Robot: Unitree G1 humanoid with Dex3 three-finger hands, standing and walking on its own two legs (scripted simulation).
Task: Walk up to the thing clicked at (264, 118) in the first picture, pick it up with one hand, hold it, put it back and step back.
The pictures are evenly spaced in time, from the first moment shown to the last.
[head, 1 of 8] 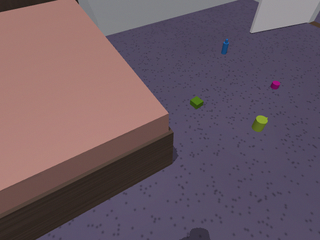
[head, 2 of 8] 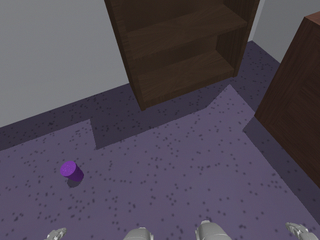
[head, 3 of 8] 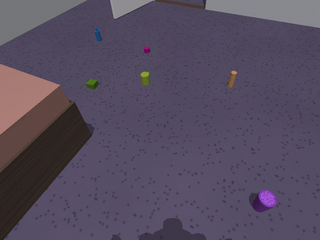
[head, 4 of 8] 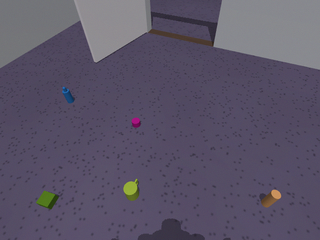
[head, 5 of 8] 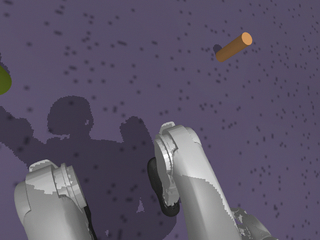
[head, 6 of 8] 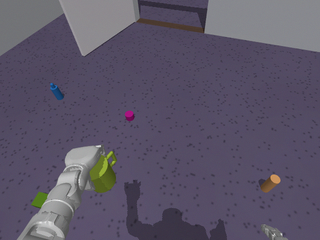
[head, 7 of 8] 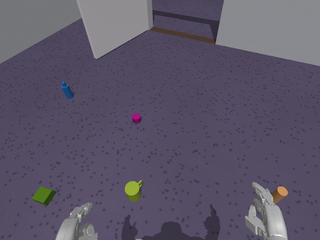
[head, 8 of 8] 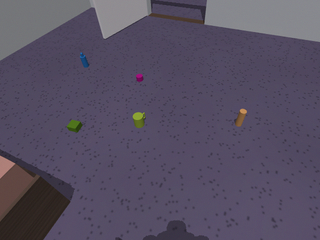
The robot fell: no
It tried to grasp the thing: yes
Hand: left
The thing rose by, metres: 0.64
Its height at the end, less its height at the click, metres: +0.00
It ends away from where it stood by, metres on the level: 0.03
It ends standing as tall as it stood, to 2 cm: yes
